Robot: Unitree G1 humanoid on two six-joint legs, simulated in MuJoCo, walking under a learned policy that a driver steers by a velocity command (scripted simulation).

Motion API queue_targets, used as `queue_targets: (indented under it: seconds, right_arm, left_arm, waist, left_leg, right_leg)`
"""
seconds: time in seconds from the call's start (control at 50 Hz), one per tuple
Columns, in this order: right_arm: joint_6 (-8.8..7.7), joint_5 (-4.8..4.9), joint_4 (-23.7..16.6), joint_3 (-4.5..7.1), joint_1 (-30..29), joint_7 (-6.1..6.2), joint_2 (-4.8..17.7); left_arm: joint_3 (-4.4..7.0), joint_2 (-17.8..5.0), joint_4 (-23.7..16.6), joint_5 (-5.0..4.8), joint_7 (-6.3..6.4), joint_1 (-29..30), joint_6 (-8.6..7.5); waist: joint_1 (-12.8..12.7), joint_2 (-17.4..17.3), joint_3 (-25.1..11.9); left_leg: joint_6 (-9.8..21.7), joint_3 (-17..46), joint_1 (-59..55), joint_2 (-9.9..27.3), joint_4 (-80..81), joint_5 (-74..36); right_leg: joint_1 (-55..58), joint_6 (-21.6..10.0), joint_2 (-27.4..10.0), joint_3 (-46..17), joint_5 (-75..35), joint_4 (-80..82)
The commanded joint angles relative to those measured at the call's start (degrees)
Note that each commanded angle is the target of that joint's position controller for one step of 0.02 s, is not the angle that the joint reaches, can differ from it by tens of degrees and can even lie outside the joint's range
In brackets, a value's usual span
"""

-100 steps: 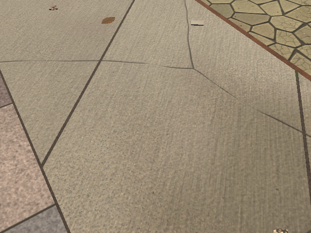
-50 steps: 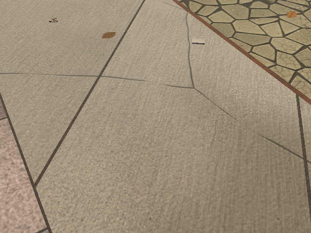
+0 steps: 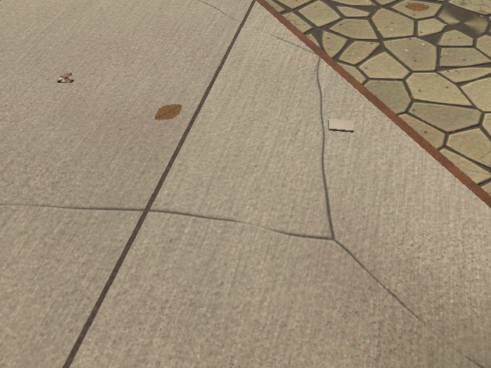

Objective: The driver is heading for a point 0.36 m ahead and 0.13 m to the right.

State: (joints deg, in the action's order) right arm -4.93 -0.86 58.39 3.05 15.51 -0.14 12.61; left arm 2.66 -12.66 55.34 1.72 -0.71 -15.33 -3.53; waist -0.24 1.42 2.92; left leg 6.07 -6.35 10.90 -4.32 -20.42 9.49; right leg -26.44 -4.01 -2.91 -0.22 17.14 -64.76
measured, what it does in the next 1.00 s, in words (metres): walks ahead: right foot, then left foot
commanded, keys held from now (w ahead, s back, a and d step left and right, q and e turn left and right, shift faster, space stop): w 0.16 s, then w+e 0.12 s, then no key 0.72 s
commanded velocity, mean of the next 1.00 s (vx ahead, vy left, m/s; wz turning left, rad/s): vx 0.25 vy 0.00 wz -0.07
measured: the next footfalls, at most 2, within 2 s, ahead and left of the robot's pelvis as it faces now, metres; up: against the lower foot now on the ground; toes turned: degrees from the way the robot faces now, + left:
right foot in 0.34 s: +0.36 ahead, -0.12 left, +0.00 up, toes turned -7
left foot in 0.80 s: +0.39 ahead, +0.06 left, +0.00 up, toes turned -3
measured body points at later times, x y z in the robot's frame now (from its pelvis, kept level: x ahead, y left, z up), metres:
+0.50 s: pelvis +0.26 -0.06 -0.01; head +0.30 -0.08 +0.44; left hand +0.36 +0.18 -0.14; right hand +0.26 -0.30 -0.16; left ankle +0.17 +0.07 -0.65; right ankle +0.32 -0.12 -0.74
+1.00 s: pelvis +0.34 -0.05 +0.00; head +0.34 -0.05 +0.45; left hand +0.37 +0.18 -0.16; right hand +0.33 -0.27 -0.16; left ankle +0.35 +0.07 -0.74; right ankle +0.32 -0.12 -0.74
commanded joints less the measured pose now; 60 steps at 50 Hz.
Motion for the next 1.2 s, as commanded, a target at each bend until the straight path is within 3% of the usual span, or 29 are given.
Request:
queue_targets:
  seconds: [0.02,0.08,0.14,0.24,0.28,0.3,0.32,0.34,0.36,0.38,0.4,0.42,0.44,0.46,0.5,0.56,0.6,0.66,0.74,0.78,0.8,0.82,0.84,0.86,0.88,1.0,1.2]
  right_arm:
    - [-1.58,0.35,-0.52,0.53,3.78,0.18,4.89]
    - [-1.44,0.3,-0.01,0.31,6.39,0.05,5.01]
    - [-1.38,0.26,0.61,0.11,9.25,-0.01,5.11]
    - [-1.15,-0.55,2.19,0.21,13.06,0.78,5.69]
    - [-1.01,-0.82,2.36,0.39,12.18,1.36,6.14]
    - [-0.84,-0.89,2.6,0.37,11.75,1.61,6.14]
    - [-0.51,-0.95,2.79,0.41,11.43,1.76,6.4]
    - [-0.2,-0.37,2.59,0.29,10.68,1.8,6.4]
    - [-0.35,0.62,0.75,-0.37,11.02,1.79,4.88]
    - [-0.03,3.19,0.95,-1.23,19.93,1.31,-0.04]
    - [0.48,1.41,1.25,0.42,15.52,1.71,5.58]
    - [0.31,1.12,-0.64,0.23,10.06,1.59,4.31]
    - [0.21,0.48,-0.91,-0.01,7.53,1.53,3.18]
    - [0.85,-0.36,-0.87,0.23,6.41,1.36,3.24]
    - [2.67,-1.06,-0.03,0.06,8.68,0.88,1.35]
    - [4.31,-0.71,0.67,-0.29,8.94,0.95,-0.22]
    - [4.94,-0.67,0.5,-0.51,6.46,1.33,-0.06]
    - [5.62,-0.27,0.32,-0.74,2.59,1.9,0.69]
    - [5.76,-0.14,0.84,-1.27,-0.07,2.51,0.74]
    - [5.17,-0.27,1.86,-1.86,1.36,2.82,0.04]
    - [4.56,-0.57,2.58,-1.8,2.72,3.04,1.45]
    - [3.89,-0.93,2.77,-1.6,3.51,3.15,3.83]
    - [3.92,0.44,3.52,-1.69,0.86,2.83,3.41]
    - [3.78,0.53,3.24,-2.28,0.0,2.34,0.48]
    - [3.64,0.52,3.38,-2.42,0.2,2.19,-0.02]
    - [3.78,0.52,5.19,-2.43,2.14,2.78,0.33]
    - [4.09,0.43,7.07,-2.8,3.6,2.89,-0.33]
  left_arm:
    - [0.45,-1.48,-1.88,0.65,-0.89,-3.35,1.26]
    - [0.35,-2.24,-4.96,0.28,-1.1,5.19,1.45]
    - [-0.31,-1.44,-7.11,-0.34,-1.16,11.78,1.21]
    - [-0.43,-2.27,-9.3,-0.59,-0.99,17.33,0.83]
    - [-0.06,-2.82,-9.44,-0.4,-0.95,16.22,0.51]
    - [0.2,-2.94,-8.61,-0.03,-0.68,13.47,0.16]
    - [0.69,-3.42,-6.4,0.27,-0.29,6.97,-0.41]
    - [1.28,-4.27,-3.07,0.93,0.16,-2.21,-1.25]
    - [2.39,-8.64,-0.98,2.31,0.72,-10.91,-1.9]
    - [3.66,-14.0,-0.7,1.62,0.68,-11.85,-1.47]
    - [3.65,-12.68,-1.3,-1.6,0.36,-10.01,-0.76]
    - [2.56,-9.57,-1.89,-1.75,0.48,-3.81,-0.84]
    - [1.51,-5.67,-2.01,-1.4,0.54,-0.9,-0.97]
    - [0.84,-3.61,-1.79,-1.54,0.88,0.26,-1.05]
    - [-0.23,-1.66,-0.89,-1.37,1.29,0.56,-1.26]
    - [-0.33,-4.22,-0.13,-0.74,1.33,0.19,-1.95]
    - [-0.72,-4.2,0.29,-0.65,1.31,0.06,-1.78]
    - [-1.06,-4.12,1.36,-0.5,1.51,-2.06,-0.83]
    - [-1.49,-3.38,2.19,-0.19,2.15,-2.61,0.66]
    - [-1.59,-3.32,2.4,-0.73,2.43,-1.74,1.16]
    - [-1.71,-2.72,2.52,-0.8,2.48,-2.83,1.13]
    - [-1.47,-2.28,2.7,-0.82,2.38,-5.51,1.13]
    - [-1.96,0.76,4.2,-1.55,2.25,-9.18,1.65]
    - [-1.73,-0.89,4.99,-1.24,2.49,-7.71,1.98]
    - [-1.37,-1.91,4.94,-1.29,2.64,-6.16,2.14]
    - [-1.8,-0.59,6.13,-1.29,2.82,-4.41,2.1]
    - [-2.33,0.18,8.54,-1.29,3.3,-5.32,2.35]
  waist:
    - [-2.07,-3.89,0.16]
    - [-0.46,-4.1,2.26]
    - [1.46,-4.64,2.58]
    - [3.03,-5.32,3.28]
    - [1.7,-5.37,2.92]
    - [0.36,-5.53,1.88]
    - [-2.18,-5.55,-1.19]
    - [-5.91,-4.27,-5.71]
    - [-8.02,-0.25,-12.67]
    - [-4.19,13.1,-21.42]
    - [-4.2,2.33,-21.54]
    - [-2.37,2.3,-13.67]
    - [-1.36,-0.13,-7.96]
    - [-0.28,-0.1,-5.44]
    - [2.16,0.49,-5.44]
    - [3.95,1.21,-6.66]
    - [3.66,2.81,-6.33]
    - [1.87,4.54,-6.23]
    - [0.58,3.59,-3.09]
    - [1.98,1.07,-1.31]
    - [1.45,-1.01,-1.47]
    - [-0.91,-4.44,-1.37]
    - [-3.33,-10.11,-0.33]
    - [-1.92,-7.74,0.96]
    - [-1.11,-6.16,1.49]
    - [-0.39,-2.53,0.2]
    - [-0.01,-1.66,0.69]
  left_leg:
    - [7.13,13.78,-1.7,15.81,13.13,-11.73]
    - [6.46,11.13,-2.91,14.22,14.7,-13.49]
    - [5.4,8.74,-5.01,13.19,14.41,-17.64]
    - [4.56,5.57,-14.96,16.43,12.53,-22.39]
    - [3.52,3.32,-17.85,17.61,8.66,-31.12]
    - [2.8,2.41,-18.06,17.47,3.55,-41.98]
    - [1.98,1.79,-18.14,16.7,-4.83,-49.9]
    - [0.35,0.14,-14.53,14.43,-16.25,-47.47]
    - [-1.36,-1.09,-2.18,11.57,-32.13,-26.59]
    - [-3.8,-1.1,15.66,-0.08,-54.49,24.36]
    - [-3.51,8.45,16.62,2.15,-57.88,21.93]
    - [-3.57,9.14,19.13,4.08,-56.43,18.15]
    - [-3.7,8.9,19.29,5.8,-52.56,15.5]
    - [-3.94,8.81,17.62,6.92,-49.21,13.74]
    - [-4.77,8.33,10.89,6.96,-43.59,11.73]
    - [-5.71,6.96,7.48,6.13,-36.47,9.14]
    - [-5.76,6.28,6.99,6.36,-29.79,6.83]
    - [-5.69,5.56,5.37,6.31,-23.12,4.95]
    - [-5.46,5.67,2.66,6.67,-14.99,7.55]
    - [-4.9,6.19,-2.84,7.23,-3.04,0.07]
    - [-4.61,9.53,-6.6,10.26,-0.42,-5.74]
    - [-3.82,13.57,-8.12,14.39,-0.56,-14.1]
    - [-2.11,14.2,-1.66,14.28,-0.49,-11.35]
    - [-2.84,13.42,1.76,12.88,0.64,-7.05]
    - [-3.67,12.07,2.15,11.42,1.08,-5.79]
    - [-3.6,11.4,-1.7,10.66,1.73,-6.92]
    - [-3.48,10.97,-2.42,10.31,2.04,-7.05]
  right_leg:
    - [-5.84,1.58,-3.04,-0.14,-4.1,2.96]
    - [-10.14,2.89,-4.0,1.59,-10.7,11.53]
    - [-8.63,3.05,-2.79,3.6,-15.81,21.55]
    - [-8.84,0.1,-0.71,4.65,-15.18,29.51]
    - [-6.15,-2.09,1.01,5.19,-10.98,31.5]
    - [-2.02,-3.14,2.88,6.09,-8.76,32.4]
    - [4.48,-4.21,5.23,6.87,-8.36,34.33]
    - [15.49,-5.4,5.71,6.65,-15.25,39.06]
    - [31.3,-7.99,-5.36,-3.96,-29.71,36.53]
    - [45.83,-19.58,-23.51,-29.43,-51.95,38.51]
    - [41.51,-18.7,-20.51,-27.6,-57.46,39.69]
    - [34.37,-16.74,-18.62,-19.32,-59.0,40.96]
    - [27.81,-13.99,-15.78,-14.37,-56.5,43.62]
    - [23.35,-11.77,-13.26,-10.95,-53.54,45.82]
    - [17.11,-9.64,-10.74,-6.32,-53.79,47.94]
    - [14.32,-9.27,-9.08,-2.15,-57.48,48.16]
    - [14.0,-7.71,-7.66,-0.52,-54.43,48.05]
    - [14.06,-6.45,-7.36,-1.22,-43.43,48.72]
    - [12.49,-7.34,-8.72,-5.4,-23.08,49.75]
    - [10.56,-5.28,-7.8,-6.24,-15.93,48.16]
    - [9.19,-3.25,-6.42,-6.61,-12.76,47.35]
    - [8.51,-1.82,-3.06,-4.61,-8.92,45.42]
    - [12.84,-0.86,0.12,-2.37,-4.71,48.18]
    - [16.73,-0.32,-0.25,-2.63,-6.31,48.21]
    - [17.47,-0.36,-0.84,-3.1,-8.45,47.69]
    - [18.21,-0.04,-1.95,-3.35,-11.24,48.22]
    - [18.5,0.21,-2.36,-3.28,-12.31,48.11]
